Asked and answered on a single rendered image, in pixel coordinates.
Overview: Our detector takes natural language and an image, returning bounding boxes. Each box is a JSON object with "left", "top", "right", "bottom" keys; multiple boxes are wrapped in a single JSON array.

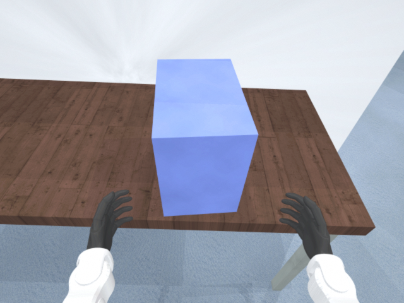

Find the right robot forearm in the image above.
[{"left": 306, "top": 254, "right": 360, "bottom": 303}]

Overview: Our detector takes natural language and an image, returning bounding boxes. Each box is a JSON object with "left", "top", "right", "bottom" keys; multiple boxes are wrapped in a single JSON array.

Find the robot left hand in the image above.
[{"left": 86, "top": 189, "right": 133, "bottom": 251}]

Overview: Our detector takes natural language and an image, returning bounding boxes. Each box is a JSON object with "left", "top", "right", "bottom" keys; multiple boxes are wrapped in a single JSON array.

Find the carton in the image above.
[{"left": 151, "top": 59, "right": 258, "bottom": 217}]

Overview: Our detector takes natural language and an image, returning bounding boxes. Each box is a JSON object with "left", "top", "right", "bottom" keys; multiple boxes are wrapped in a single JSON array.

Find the left robot forearm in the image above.
[{"left": 62, "top": 247, "right": 115, "bottom": 303}]

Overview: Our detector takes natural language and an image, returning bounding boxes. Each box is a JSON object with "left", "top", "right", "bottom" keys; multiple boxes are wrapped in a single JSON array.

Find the table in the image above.
[{"left": 0, "top": 78, "right": 376, "bottom": 291}]

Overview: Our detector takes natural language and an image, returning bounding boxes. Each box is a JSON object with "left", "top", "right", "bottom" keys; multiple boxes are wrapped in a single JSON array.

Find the robot right hand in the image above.
[{"left": 279, "top": 193, "right": 333, "bottom": 259}]

